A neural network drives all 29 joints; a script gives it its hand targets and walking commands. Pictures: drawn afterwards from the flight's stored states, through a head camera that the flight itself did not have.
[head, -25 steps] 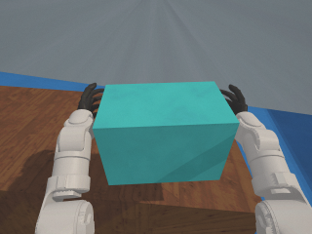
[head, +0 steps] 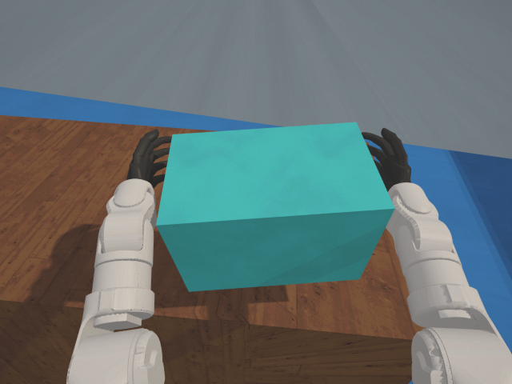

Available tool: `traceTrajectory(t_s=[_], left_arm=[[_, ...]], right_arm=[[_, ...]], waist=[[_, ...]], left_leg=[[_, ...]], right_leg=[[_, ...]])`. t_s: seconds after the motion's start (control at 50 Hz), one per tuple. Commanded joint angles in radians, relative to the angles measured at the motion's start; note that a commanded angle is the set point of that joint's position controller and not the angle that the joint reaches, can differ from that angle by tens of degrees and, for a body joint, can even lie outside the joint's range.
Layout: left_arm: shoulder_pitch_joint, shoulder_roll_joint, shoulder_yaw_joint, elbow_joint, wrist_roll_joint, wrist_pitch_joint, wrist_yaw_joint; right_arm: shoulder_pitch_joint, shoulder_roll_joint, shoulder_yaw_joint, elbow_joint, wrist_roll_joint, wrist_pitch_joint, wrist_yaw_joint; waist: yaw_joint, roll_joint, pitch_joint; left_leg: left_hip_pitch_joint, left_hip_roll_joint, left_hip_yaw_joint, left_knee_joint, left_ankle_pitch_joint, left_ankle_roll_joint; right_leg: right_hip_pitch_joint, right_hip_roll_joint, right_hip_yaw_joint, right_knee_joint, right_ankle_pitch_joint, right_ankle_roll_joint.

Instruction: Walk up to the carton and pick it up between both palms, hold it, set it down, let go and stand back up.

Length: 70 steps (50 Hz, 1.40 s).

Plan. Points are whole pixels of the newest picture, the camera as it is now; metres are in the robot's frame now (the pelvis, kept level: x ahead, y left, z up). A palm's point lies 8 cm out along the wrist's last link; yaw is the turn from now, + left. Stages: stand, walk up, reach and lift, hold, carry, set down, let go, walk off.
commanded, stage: set down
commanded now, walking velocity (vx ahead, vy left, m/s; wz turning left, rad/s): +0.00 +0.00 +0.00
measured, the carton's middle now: (269, 209) +0.37 +0.00 +0.13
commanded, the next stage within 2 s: none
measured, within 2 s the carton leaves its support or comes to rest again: neither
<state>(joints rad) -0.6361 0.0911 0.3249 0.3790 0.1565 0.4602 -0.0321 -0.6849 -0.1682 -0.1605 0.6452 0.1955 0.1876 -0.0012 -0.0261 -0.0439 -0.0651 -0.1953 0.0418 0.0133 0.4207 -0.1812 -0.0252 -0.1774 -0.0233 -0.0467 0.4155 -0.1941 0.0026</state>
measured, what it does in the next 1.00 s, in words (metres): stands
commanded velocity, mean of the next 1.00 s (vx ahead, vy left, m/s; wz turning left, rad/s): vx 0.00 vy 0.00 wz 0.00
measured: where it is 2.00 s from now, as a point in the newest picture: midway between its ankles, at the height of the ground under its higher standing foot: outside the picture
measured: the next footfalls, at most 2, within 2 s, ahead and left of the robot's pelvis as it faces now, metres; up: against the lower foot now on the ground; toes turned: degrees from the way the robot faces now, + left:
none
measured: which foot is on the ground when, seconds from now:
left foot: down 0.00-1.00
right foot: down 0.00-1.00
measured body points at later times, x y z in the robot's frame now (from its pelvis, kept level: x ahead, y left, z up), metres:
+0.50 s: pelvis +0.01 +0.00 +0.00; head -0.03 +0.02 +0.45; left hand +0.39 +0.20 +0.16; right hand +0.41 -0.18 +0.17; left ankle +0.03 +0.14 -0.74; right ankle +0.02 -0.12 -0.74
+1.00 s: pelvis +0.01 +0.00 +0.00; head +0.01 +0.01 +0.45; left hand +0.40 +0.20 +0.13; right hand +0.42 -0.19 +0.13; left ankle +0.03 +0.14 -0.74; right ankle +0.02 -0.12 -0.74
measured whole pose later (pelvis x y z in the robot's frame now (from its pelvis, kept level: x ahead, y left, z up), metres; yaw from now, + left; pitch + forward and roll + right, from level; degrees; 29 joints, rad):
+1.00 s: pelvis +0.01 +0.00 +0.00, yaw +0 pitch -1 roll +0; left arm -0.57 0.04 0.28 0.38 0.16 0.38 0.04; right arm -0.66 -0.18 -0.19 0.75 0.15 0.05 0.08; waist 0.02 -0.03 0.00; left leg -0.19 0.04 0.01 0.40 -0.19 -0.03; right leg -0.18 -0.02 -0.05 0.41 -0.21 0.00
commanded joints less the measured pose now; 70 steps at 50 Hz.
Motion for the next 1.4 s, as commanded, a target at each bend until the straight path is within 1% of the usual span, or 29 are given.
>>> traceTrajectory(t_s=[0.0, 0.04, 0.12, 0.16, 0.2, 0.22, 0.24, 0.3, 0.34, 0.36, 0.42, 0.48, 0.5, 0.52, 0.62, 0.64, 0.66, 0.74, 0.9, 0.94, 1.0, 1.08, 1.14, 1.18, 1.2, 1.26, 1.28, 1.34, 1.38], left_arm=[[-0.437, -0.485, -0.427, -0.168, -0.081, -0.055, -0.107], [-0.408, -0.487, -0.441, -0.193, -0.087, -0.061, -0.1], [-0.381, -0.507, -0.471, -0.232, -0.098, -0.07, -0.088], [-0.39, -0.502, -0.459, -0.224, -0.098, -0.069, -0.087], [-0.403, -0.501, -0.45, -0.227, -0.092, -0.074, -0.084], [-0.419, -0.511, -0.458, -0.234, -0.095, -0.076, -0.079], [-0.401, -0.507, -0.452, -0.214, -0.095, -0.073, -0.08], [-0.409, -0.508, -0.432, -0.191, -0.087, -0.076, -0.075], [-0.406, -0.502, -0.413, -0.153, -0.073, -0.069, -0.078], [-0.429, -0.499, -0.399, -0.137, -0.068, -0.065, -0.081], [-0.427, -0.505, -0.408, -0.134, -0.068, -0.074, -0.076], [-0.435, -0.501, -0.397, -0.098, -0.06, -0.075, -0.073], [-0.423, -0.49, -0.381, -0.072, -0.05, -0.075, -0.072], [-0.415, -0.489, -0.382, -0.076, -0.054, -0.082, -0.072], [-0.404, -0.475, -0.376, -0.061, -0.05, -0.096, -0.063], [-0.407, -0.49, -0.392, -0.088, -0.056, -0.107, -0.057], [-0.397, -0.486, -0.392, -0.083, -0.054, -0.107, -0.054], [-0.364, -0.498, -0.406, -0.092, -0.052, -0.123, -0.044], [-0.322, -0.483, -0.368, -0.054, -0.031, -0.134, -0.045], [-0.314, -0.478, -0.354, -0.052, -0.028, -0.14, -0.045], [-0.333, -0.492, -0.365, -0.063, -0.041, -0.166, -0.04], [-0.338, -0.48, -0.358, -0.018, -0.038, -0.191, -0.036], [-0.333, -0.472, -0.324, 0.021, -0.025, -0.2, -0.037], [-0.337, -0.482, -0.33, 0.02, -0.025, -0.213, -0.034], [-0.336, -0.475, -0.312, 0.035, -0.018, -0.214, -0.031], [-0.368, -0.48, -0.325, 0.036, -0.023, -0.241, -0.026], [-0.369, -0.492, -0.332, 0.028, -0.027, -0.252, -0.022], [-0.374, -0.476, -0.308, 0.08, -0.022, -0.269, -0.019], [-0.359, -0.483, -0.308, 0.084, -0.014, -0.278, -0.017]], right_arm=[[-0.58, 0.399, 0.311, -0.246, -0.053, -0.084, 0.144], [-0.564, 0.402, 0.345, -0.268, -0.04, -0.087, 0.14], [-0.521, 0.392, 0.371, -0.264, -0.027, -0.088, 0.133], [-0.525, 0.393, 0.376, -0.258, -0.015, -0.088, 0.134], [-0.544, 0.389, 0.373, -0.253, -0.014, -0.093, 0.142], [-0.553, 0.385, 0.364, -0.253, -0.018, -0.094, 0.144], [-0.549, 0.385, 0.368, -0.246, -0.018, -0.09, 0.145], [-0.562, 0.371, 0.348, -0.218, -0.031, -0.094, 0.158], [-0.556, 0.359, 0.316, -0.175, -0.048, -0.093, 0.169], [-0.558, 0.348, 0.291, -0.136, -0.064, -0.09, 0.175], [-0.562, 0.336, 0.266, -0.117, -0.075, -0.106, 0.193], [-0.576, 0.312, 0.229, -0.095, -0.101, -0.118, 0.206], [-0.569, 0.304, 0.21, -0.069, -0.114, -0.119, 0.21], [-0.568, 0.315, 0.215, -0.087, -0.117, -0.125, 0.212], [-0.556, 0.302, 0.199, -0.073, -0.14, -0.144, 0.219], [-0.569, 0.309, 0.208, -0.096, -0.142, -0.156, 0.221], [-0.562, 0.303, 0.209, -0.084, -0.136, -0.159, 0.226], [-0.531, 0.294, 0.21, -0.067, -0.147, -0.175, 0.229], [-0.495, 0.269, 0.179, -0.013, -0.176, -0.186, 0.229], [-0.508, 0.278, 0.194, -0.026, -0.179, -0.191, 0.227], [-0.519, 0.287, 0.199, -0.056, -0.183, -0.215, 0.226], [-0.508, 0.28, 0.174, -0.003, -0.21, -0.227, 0.229], [-0.508, 0.272, 0.161, 0.032, -0.218, -0.229, 0.234], [-0.503, 0.274, 0.15, 0.034, -0.226, -0.237, 0.236], [-0.524, 0.271, 0.147, 0.031, -0.226, -0.24, 0.237], [-0.523, 0.276, 0.134, 0.054, -0.24, -0.256, 0.241], [-0.522, 0.279, 0.136, 0.053, -0.242, -0.267, 0.244], [-0.535, 0.278, 0.123, 0.075, -0.253, -0.277, 0.246], [-0.514, 0.276, 0.113, 0.089, -0.259, -0.282, 0.248]], waist=[[0.016, 0.068, -0.35], [0.028, 0.057, -0.369], [0.022, 0.055, -0.37], [0.03, 0.035, -0.355], [0.04, 0.041, -0.346], [0.034, 0.041, -0.354], [0.047, 0.036, -0.335], [0.055, 0.034, -0.326], [0.056, 0.034, -0.284], [0.045, 0.036, -0.264], [0.054, 0.044, -0.271], [0.048, 0.052, -0.256], [0.05, 0.046, -0.238], [0.054, 0.039, -0.246], [0.061, 0.037, -0.258], [0.061, 0.046, -0.307], [0.073, 0.046, -0.306], [0.069, 0.059, -0.328], [0.07, 0.037, -0.289], [0.085, 0.03, -0.297], [0.081, 0.018, -0.364], [0.074, 0.015, -0.35], [0.09, 0.018, -0.318], [0.077, 0.019, -0.338], [0.092, 0.011, -0.321], [0.079, 0.02, -0.347], [0.081, 0.022, -0.36], [0.094, 0.017, -0.348], [0.088, 0.019, -0.344]], left_leg=[[0.191, -0.075, 0.005, -0.125, 0.216, -0.011], [0.219, -0.076, 0.003, -0.105, 0.29, -0.016], [0.257, -0.074, -0.006, -0.086, 0.387, -0.029], [0.245, -0.076, -0.003, -0.087, 0.368, -0.022], [0.223, -0.077, 0.002, -0.1, 0.332, -0.016], [0.239, -0.072, -0.004, -0.1, 0.339, -0.021], [0.226, -0.075, 0.002, -0.102, 0.326, -0.017], [0.215, -0.071, 0.004, -0.118, 0.286, -0.013], [0.196, -0.066, 0.009, -0.137, 0.231, -0.01], [0.186, -0.067, 0.012, -0.146, 0.202, -0.008], [0.188, -0.059, 0.016, -0.153, 0.184, -0.012], [0.174, -0.055, 0.016, -0.165, 0.147, -0.016], [0.16, -0.054, 0.02, -0.17, 0.122, -0.014], [0.154, -0.056, 0.024, -0.17, 0.119, -0.009], [0.163, -0.054, 0.033, -0.163, 0.139, -0.008], [0.176, -0.053, 0.031, -0.152, 0.173, -0.013], [0.187, -0.052, 0.033, -0.153, 0.185, -0.015], [0.21, -0.049, 0.035, -0.132, 0.255, -0.026], [0.198, -0.044, 0.046, -0.135, 0.258, -0.024], [0.184, -0.047, 0.053, -0.134, 0.276, -0.019], [0.179, -0.046, 0.049, -0.12, 0.309, -0.019], [0.159, -0.046, 0.054, -0.124, 0.289, -0.021], [0.152, -0.044, 0.059, -0.134, 0.267, -0.015], [0.16, -0.043, 0.056, -0.13, 0.27, -0.02], [0.14, -0.044, 0.06, -0.137, 0.257, -0.015], [0.143, -0.041, 0.061, -0.127, 0.261, -0.02], [0.155, -0.039, 0.059, -0.121, 0.288, -0.024], [0.13, -0.042, 0.067, -0.129, 0.254, -0.02], [0.141, -0.04, 0.066, -0.125, 0.261, -0.023]], right_leg=[[0.175, 0.08, -0.028, -0.148, 0.184, -0.016], [0.179, 0.086, -0.027, -0.143, 0.234, -0.014], [0.183, 0.094, -0.029, -0.141, 0.288, -0.015], [0.189, 0.091, -0.021, -0.146, 0.288, -0.014], [0.187, 0.087, -0.019, -0.147, 0.263, -0.016], [0.173, 0.089, -0.021, -0.147, 0.261, -0.016], [0.171, 0.086, -0.017, -0.151, 0.249, -0.015], [0.146, 0.086, -0.019, -0.157, 0.206, -0.02], [0.132, 0.083, -0.018, -0.161, 0.158, -0.023], [0.117, 0.08, -0.02, -0.167, 0.134, -0.022], [0.098, 0.082, -0.024, -0.164, 0.116, -0.026], [0.078, 0.082, -0.03, -0.166, 0.081, -0.031], [0.077, 0.078, -0.028, -0.169, 0.068, -0.03], [0.079, 0.074, -0.026, -0.17, 0.075, -0.028], [0.081, 0.072, -0.029, -0.162, 0.101, -0.022], [0.084, 0.076, -0.031, -0.154, 0.125, -0.023], [0.082, 0.079, -0.036, -0.154, 0.129, -0.026], [0.075, 0.083, -0.04, -0.15, 0.178, -0.028], [0.07, 0.081, -0.04, -0.156, 0.18, -0.023], [0.087, 0.078, -0.033, -0.149, 0.209, -0.021], [0.088, 0.079, -0.034, -0.138, 0.248, -0.016], [0.08, 0.074, -0.034, -0.138, 0.241, -0.014], [0.066, 0.071, -0.036, -0.146, 0.211, -0.014], [0.061, 0.071, -0.038, -0.143, 0.214, -0.015], [0.066, 0.07, -0.034, -0.146, 0.211, -0.014], [0.046, 0.068, -0.036, -0.137, 0.213, -0.013], [0.033, 0.074, -0.042, -0.134, 0.222, -0.016], [0.037, 0.067, -0.038, -0.137, 0.208, -0.014], [0.028, 0.07, -0.042, -0.139, 0.205, -0.015]])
